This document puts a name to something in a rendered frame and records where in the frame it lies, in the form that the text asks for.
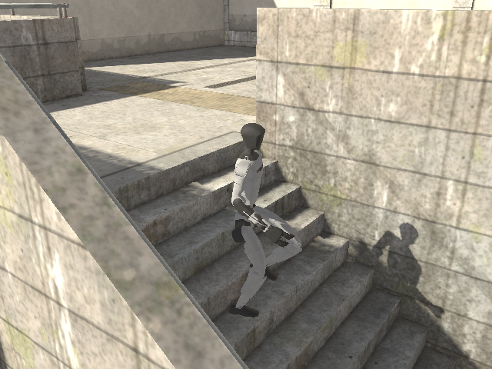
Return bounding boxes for stairs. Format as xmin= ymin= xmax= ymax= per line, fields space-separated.
xmin=111 ymin=140 xmax=457 ymax=369

